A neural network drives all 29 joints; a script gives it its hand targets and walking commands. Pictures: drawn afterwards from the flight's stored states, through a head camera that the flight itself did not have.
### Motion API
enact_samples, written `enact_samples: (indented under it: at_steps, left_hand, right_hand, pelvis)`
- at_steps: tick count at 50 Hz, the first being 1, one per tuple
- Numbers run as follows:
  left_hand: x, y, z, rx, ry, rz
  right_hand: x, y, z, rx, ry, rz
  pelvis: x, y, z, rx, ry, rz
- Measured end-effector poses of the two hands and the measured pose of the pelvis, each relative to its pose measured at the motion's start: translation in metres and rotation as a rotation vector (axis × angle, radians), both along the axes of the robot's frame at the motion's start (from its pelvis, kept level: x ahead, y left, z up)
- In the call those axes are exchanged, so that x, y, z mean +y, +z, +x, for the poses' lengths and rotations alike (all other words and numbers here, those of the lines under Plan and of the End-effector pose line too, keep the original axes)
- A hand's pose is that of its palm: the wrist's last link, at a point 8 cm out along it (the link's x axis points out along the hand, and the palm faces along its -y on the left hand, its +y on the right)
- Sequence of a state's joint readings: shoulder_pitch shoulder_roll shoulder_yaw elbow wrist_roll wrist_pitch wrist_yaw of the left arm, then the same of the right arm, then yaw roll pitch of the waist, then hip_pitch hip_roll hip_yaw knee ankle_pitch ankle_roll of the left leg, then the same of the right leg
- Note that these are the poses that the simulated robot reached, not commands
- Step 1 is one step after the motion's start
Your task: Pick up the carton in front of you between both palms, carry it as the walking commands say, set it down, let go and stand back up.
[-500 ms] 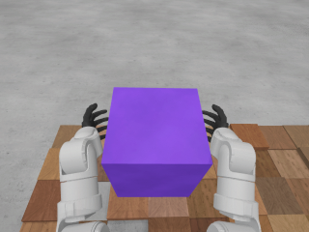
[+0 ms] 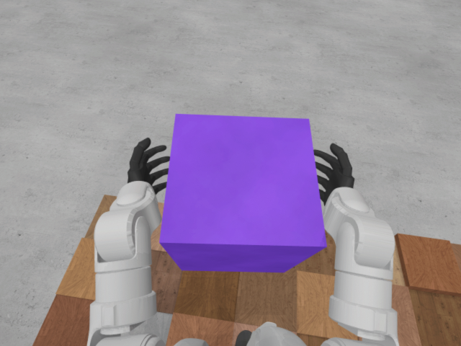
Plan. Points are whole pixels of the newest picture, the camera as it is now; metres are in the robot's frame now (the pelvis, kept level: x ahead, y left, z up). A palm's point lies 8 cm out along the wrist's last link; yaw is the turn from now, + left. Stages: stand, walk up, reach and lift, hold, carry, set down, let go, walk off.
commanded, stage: carry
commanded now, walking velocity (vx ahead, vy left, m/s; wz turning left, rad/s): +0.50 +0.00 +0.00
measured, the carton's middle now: (237, 204) +0.35 +0.02 +0.02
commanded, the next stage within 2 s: none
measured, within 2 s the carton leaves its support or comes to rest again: neither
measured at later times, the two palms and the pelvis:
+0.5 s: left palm (168, 45) +0.66 +0.19 +0.13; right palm (313, 60) +0.63 -0.12 +0.14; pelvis +0.31 +0.05 +0.02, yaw -2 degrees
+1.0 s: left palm (202, 18) +0.92 +0.15 +0.07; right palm (306, 25) +0.94 -0.15 +0.06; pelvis +0.62 -0.01 +0.00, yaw +1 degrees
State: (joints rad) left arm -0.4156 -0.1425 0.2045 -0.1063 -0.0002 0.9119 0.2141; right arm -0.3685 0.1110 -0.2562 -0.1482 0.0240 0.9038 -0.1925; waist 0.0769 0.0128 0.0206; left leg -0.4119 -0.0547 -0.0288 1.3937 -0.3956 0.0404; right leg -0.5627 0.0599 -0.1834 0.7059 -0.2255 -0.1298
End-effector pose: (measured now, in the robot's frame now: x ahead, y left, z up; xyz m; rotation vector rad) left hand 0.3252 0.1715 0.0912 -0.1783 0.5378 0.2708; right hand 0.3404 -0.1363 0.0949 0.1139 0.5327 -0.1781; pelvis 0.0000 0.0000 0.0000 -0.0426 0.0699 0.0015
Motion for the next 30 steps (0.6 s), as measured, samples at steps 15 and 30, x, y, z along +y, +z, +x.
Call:
enact_samples:
  at_steps: [15, 30]
  left_hand:
    - [0.013, 0.049, 0.193, 0.015, -0.044, 0.023]
    - [0.015, 0.059, 0.395, -0.037, -0.103, -0.006]
  right_hand:
    - [0.012, 0.039, 0.182, 0.030, -0.048, 0.003]
    - [0.016, 0.064, 0.350, -0.036, -0.116, 0.017]
  pelvis:
    - [0.025, 0.028, 0.198, 0.008, -0.003, 0.037]
    - [0.056, 0.029, 0.366, 0.026, -0.033, 0.023]
